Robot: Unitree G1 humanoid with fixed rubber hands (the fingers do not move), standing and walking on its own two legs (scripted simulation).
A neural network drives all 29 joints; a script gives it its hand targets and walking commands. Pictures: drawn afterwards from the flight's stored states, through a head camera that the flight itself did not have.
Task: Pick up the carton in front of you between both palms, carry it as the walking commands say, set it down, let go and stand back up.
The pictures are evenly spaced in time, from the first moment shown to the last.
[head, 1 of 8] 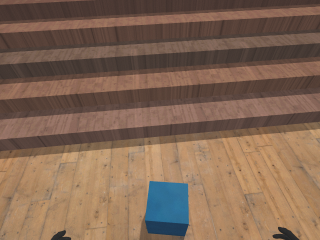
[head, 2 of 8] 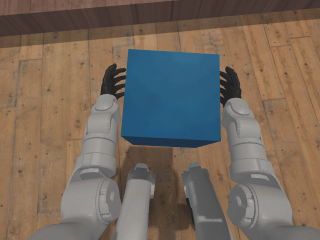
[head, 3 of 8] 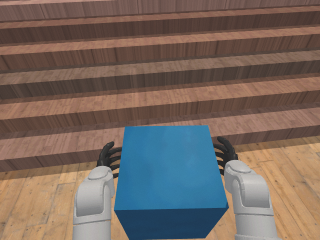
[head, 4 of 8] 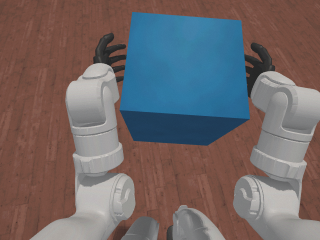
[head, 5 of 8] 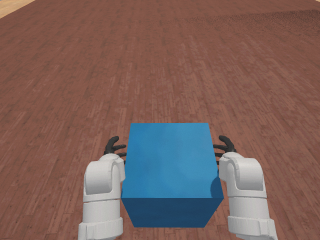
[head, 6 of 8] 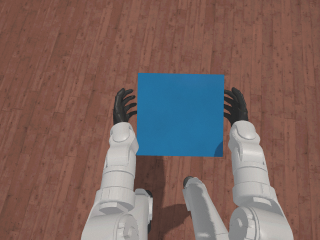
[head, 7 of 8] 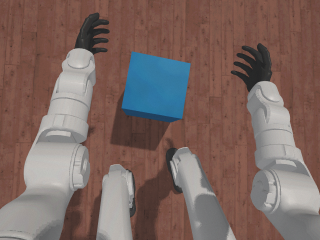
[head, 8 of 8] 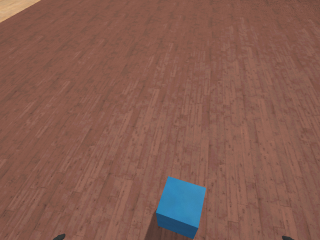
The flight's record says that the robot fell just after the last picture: no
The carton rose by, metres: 1.92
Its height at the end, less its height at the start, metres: +1.12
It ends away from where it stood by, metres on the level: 4.92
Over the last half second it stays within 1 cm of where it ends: yes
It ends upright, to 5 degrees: yes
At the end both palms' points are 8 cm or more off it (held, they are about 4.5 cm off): yes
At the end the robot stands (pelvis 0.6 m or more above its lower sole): yes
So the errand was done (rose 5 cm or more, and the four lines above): yes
